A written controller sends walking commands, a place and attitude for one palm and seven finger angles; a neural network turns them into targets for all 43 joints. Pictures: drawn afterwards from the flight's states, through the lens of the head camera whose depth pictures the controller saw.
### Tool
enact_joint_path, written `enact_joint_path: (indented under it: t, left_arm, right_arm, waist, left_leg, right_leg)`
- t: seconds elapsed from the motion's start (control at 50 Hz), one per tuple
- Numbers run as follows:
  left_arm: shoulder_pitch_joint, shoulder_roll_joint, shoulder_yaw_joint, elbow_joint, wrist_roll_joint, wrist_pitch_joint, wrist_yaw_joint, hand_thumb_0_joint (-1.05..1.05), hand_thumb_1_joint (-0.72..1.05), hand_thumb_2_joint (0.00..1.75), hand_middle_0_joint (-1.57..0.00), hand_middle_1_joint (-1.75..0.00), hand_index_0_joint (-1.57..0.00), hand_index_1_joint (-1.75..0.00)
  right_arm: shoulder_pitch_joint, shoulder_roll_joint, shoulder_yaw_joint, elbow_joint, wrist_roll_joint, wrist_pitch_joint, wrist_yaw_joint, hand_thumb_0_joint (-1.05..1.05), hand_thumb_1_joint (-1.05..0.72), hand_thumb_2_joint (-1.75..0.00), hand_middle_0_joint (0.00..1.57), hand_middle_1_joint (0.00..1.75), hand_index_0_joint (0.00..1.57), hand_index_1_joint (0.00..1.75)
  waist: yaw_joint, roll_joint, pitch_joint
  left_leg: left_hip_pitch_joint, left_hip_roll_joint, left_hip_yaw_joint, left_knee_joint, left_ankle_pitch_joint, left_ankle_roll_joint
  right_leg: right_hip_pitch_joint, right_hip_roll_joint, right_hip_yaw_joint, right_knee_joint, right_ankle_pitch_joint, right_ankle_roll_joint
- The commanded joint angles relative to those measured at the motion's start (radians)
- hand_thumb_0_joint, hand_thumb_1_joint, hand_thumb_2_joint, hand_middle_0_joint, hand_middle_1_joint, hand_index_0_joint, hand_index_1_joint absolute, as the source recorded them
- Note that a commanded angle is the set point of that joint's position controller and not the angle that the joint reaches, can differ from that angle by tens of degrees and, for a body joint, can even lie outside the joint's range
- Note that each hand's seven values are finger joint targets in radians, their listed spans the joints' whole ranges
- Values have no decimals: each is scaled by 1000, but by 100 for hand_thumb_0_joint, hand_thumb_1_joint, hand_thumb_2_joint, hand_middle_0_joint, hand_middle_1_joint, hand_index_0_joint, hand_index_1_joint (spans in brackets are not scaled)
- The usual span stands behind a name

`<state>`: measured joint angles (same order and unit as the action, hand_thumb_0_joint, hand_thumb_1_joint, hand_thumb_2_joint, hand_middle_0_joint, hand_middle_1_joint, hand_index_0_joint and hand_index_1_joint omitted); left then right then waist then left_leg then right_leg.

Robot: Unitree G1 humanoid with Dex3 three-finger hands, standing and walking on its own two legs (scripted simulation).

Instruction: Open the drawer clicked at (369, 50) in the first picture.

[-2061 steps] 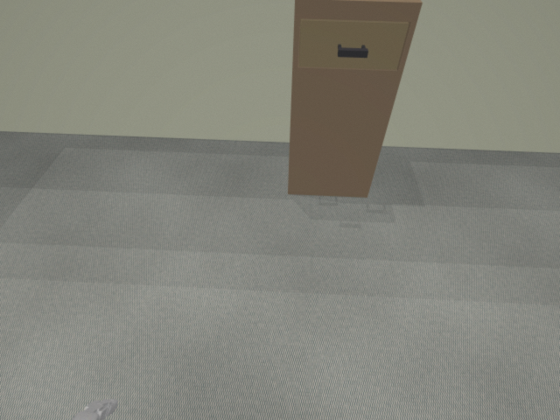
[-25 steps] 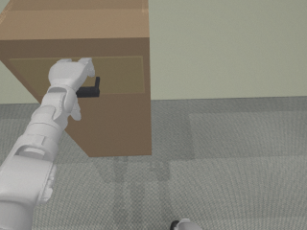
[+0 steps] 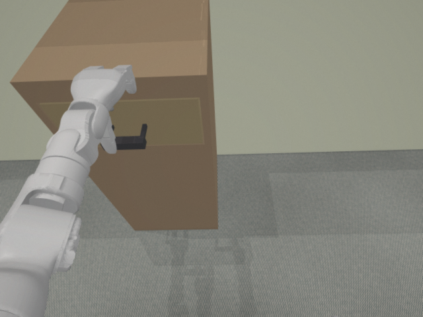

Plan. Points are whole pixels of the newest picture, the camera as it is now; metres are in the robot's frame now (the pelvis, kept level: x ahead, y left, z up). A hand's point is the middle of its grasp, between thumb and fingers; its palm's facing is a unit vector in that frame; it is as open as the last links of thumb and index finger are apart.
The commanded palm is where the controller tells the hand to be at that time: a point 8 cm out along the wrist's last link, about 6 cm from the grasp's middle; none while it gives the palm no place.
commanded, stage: lift the hand off the handle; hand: left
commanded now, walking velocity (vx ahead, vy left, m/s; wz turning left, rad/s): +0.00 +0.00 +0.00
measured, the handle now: (125, 135) +0.52 +0.22 +0.00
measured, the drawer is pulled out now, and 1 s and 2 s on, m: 0.00 0.00 0.00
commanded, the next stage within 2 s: draw the hand back to the body in 0.12 s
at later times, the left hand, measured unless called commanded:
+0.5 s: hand (100, 125) +0.44 +0.21 +0.13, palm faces +0.01 -0.01 -1.00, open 13.8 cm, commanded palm +0.40 +0.22 +0.20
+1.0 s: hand (76, 174) +0.31 +0.19 +0.16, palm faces +0.20 -0.89 -0.40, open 13.5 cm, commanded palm +0.26 +0.25 +0.19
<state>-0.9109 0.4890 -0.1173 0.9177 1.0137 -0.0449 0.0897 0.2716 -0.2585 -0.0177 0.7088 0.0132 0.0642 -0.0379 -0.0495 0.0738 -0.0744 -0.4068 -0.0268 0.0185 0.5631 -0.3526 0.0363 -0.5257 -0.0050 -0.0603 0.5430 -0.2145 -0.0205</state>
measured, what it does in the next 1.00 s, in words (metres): stands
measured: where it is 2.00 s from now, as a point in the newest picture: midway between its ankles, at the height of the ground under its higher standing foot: outside the picture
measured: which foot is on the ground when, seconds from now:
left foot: down 0.00-1.00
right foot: down 0.00-1.00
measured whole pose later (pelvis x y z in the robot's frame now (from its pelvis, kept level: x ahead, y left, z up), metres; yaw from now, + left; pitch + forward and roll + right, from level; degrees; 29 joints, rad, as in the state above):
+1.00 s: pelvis +0.00 +0.00 +0.01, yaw +0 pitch -2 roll -1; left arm -0.10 0.32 0.10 -0.02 0.08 -0.05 0.03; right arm 0.11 -0.19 0.07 0.56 0.02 -0.03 -0.06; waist 0.06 0.04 0.03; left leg -0.05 -0.02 0.01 0.40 -0.30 0.03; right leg -0.18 0.01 -0.06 0.39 -0.17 -0.02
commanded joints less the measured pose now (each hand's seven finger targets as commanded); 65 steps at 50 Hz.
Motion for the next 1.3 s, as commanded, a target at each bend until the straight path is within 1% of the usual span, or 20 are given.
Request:
enact_joint_path:
  t: [0.0, 0.08, 0.2, 0.26, 0.36, 0.48, 0.58, 0.66, 0.74, 0.8, 0.82, 0.84, 0.86, 0.88, 0.92, 0.96, 1.02, 1.1, 1.18, 1.28]
  left_arm:
    - [-650, 309, 106, -232, -4, 8, 54, 0, -50, 30, -30, -120, -30, -120]
    - [-585, 285, 86, -147, -5, 13, 17, 0, -50, 30, -30, -120, -30, -120]
    - [-575, 349, 117, -130, 7, -11, -7, 0, -50, 30, -30, -120, -30, -120]
    - [-426, 394, 175, -163, 12, -32, -17, 0, -50, 30, -30, -120, -30, -120]
    - [-234, 372, 199, -356, -20, -53, -22, 0, -50, 30, -30, -120, -30, -120]
    - [-81, 360, 221, -558, -55, -16, 3, 0, -50, 30, -30, -120, -30, -120]
    - [-11, 323, 194, -694, -54, 28, 7, 0, -50, 30, -30, -120, -30, -120]
    - [100, 254, 141, -786, -73, 63, -27, 0, -50, 30, -30, -120, -30, -120]
    - [205, 244, 136, -807, -90, 91, -79, 0, -50, 30, -30, -120, -30, -120]
    - [262, 252, 148, -909, -93, 78, -106, 0, -50, 30, -30, -120, -30, -120]
    - [192, -89, 152, -969, -801, 17, -75, 0, -47, 32, -30, -118, -30, -118]
    - [260, 5, 211, -1030, -862, -18, -52, 0, -43, 33, -29, -115, -29, -115]
    - [317, 3, 223, -1056, -868, -35, -42, 0, -40, 34, -29, -113, -29, -113]
    - [425, 58, 337, -1084, -955, -45, -31, 0, -36, 36, -29, -111, -29, -111]
    - [470, 83, 400, -1201, -1008, -67, -18, 0, -29, 39, -29, -107, -29, -107]
    - [583, 82, 450, -1205, -1039, -80, -5, 0, -22, 42, -28, -102, -28, -102]
    - [643, 16, 425, -1275, -1059, -99, -3, 0, -12, 47, -27, -95, -27, -95]
    - [790, -32, 404, -1366, -1070, -117, -7, 0, 2, 52, -26, -86, -26, -86]
    - [975, -61, 394, -1431, -1074, -123, -11, 0, 17, 58, -25, -77, -25, -77]
    - [1164, -25, 468, -1496, -1077, -134, 0, 0, 34, 66, -24, -66, -24, -66]
  right_arm:
    - [64, -139, -44, -75, 12, -15, -18, 0, -90, -90, 20, 30, 20, 30]
    - [63, -148, -42, -78, 15, -11, -20, 0, -90, -90, 20, 30, 20, 30]
    - [60, -158, -41, -89, 20, -10, -31, 0, -90, -90, 20, 30, 20, 30]
    - [43, -156, -44, -116, 15, -4, -34, 0, -90, -90, 20, 30, 20, 30]
    - [-9, -152, -54, -168, 23, 4, -25, 0, -90, -90, 20, 30, 20, 30]
    - [-93, -143, -52, -187, 37, 1, -18, 0, -90, -90, 20, 30, 20, 30]
    - [-159, -129, -42, -192, 41, -16, -18, 0, -90, -90, 20, 30, 20, 30]
    - [-201, -124, -34, -209, 38, -23, -17, 0, -90, -90, 20, 30, 20, 30]
    - [-244, -117, -12, -214, 35, -18, -23, 0, -90, -90, 20, 30, 20, 30]
    - [-271, -108, -4, -229, 28, -18, -21, 0, -90, -90, 20, 30, 20, 30]
    - [-195, -15, 19, -313, 56, -54, -24, 0, -90, -90, 20, 30, 20, 30]
    - [-240, -45, 26, -303, 43, -86, -28, 0, -90, -90, 20, 30, 20, 30]
    - [-246, -43, 35, -297, 36, -105, -31, 0, -90, -90, 20, 30, 20, 30]
    - [-221, -61, 30, -293, 24, -108, -42, 0, -90, -90, 20, 30, 20, 30]
    - [-211, -62, 37, -285, 9, -135, -42, 0, -90, -90, 20, 30, 20, 30]
    - [-199, -66, 39, -258, -4, -150, -42, 0, -90, -90, 20, 30, 20, 30]
    - [-203, -53, 46, -256, -10, -175, -37, 0, -90, -90, 20, 30, 20, 30]
    - [-202, -57, 37, -259, -17, -209, -28, 0, -90, -90, 20, 30, 20, 30]
    - [-196, -69, 23, -260, -18, -233, -15, 0, -90, -90, 20, 30, 20, 30]
    - [-197, -71, 9, -248, -21, -240, -16, 0, -90, -90, 20, 30, 20, 30]
  waist:
    - [-39, -43, -419]
    - [-39, -84, -373]
    - [-32, -83, -362]
    - [24, -72, -425]
    - [70, -63, -452]
    - [84, -56, -336]
    - [92, -33, -310]
    - [95, -21, -301]
    - [103, -94, -204]
    - [118, -55, -205]
    - [21, -129, -125]
    - [55, -147, -159]
    - [59, -126, -149]
    - [80, -98, -174]
    - [89, -15, -209]
    - [95, 32, -150]
    - [89, 82, -53]
    - [93, 71, -64]
    - [96, -16, -87]
    - [106, -43, -67]
  left_leg:
    - [82, -3, -14, -63, 412, -14]
    - [41, 0, -6, -82, 346, -9]
    - [-22, -1, 8, -85, 260, -3]
    - [-13, 2, 18, -91, 293, -5]
    - [27, 6, 24, -97, 341, -1]
    - [59, 9, 19, -122, 345, 1]
    - [122, 7, 8, -145, 364, -4]
    - [188, 8, 0, -156, 404, -14]
    - [171, 1, -1, -183, 339, -12]
    - [200, -1, -9, -187, 381, -17]
    - [301, 30, -7, -189, 309, 1]
    - [331, 38, -18, -196, 293, 9]
    - [333, 40, -29, -204, 304, 6]
    - [342, 43, -25, -211, 372, -4]
    - [357, 43, -15, -212, 472, -29]
    - [331, 49, -7, -224, 485, -47]
    - [297, 52, -11, -248, 460, -63]
    - [307, 58, -15, -237, 524, -65]
    - [311, 63, -13, -221, 565, -60]
    - [264, 54, -5, -219, 478, -53]
  right_leg:
    - [340, 18, 51, -31, 306, -8]
    - [345, 9, 63, -47, 265, -4]
    - [366, -1, 91, -55, 217, -1]
    - [440, -4, 98, -44, 252, -7]
    - [480, 1, 94, -36, 290, -10]
    - [454, 5, 86, -55, 272, -10]
    - [445, 8, 74, -78, 238, -12]
    - [440, 13, 58, -98, 231, -15]
    - [438, 13, 45, -123, 183, -10]
    - [456, 15, 39, -124, 205, -16]
    - [460, 19, 4, -155, 183, -15]
    - [494, 22, 27, -153, 181, -12]
    - [494, 22, 25, -153, 170, -12]
    - [528, 23, 17, -156, 213, -12]
    - [578, 14, 20, -157, 294, -11]
    - [579, 12, 14, -174, 304, -13]
    - [551, 11, 8, -188, 279, -17]
    - [561, 13, 9, -180, 304, -15]
    - [568, 13, 10, -172, 332, -5]
    - [566, 7, 18, -167, 303, -3]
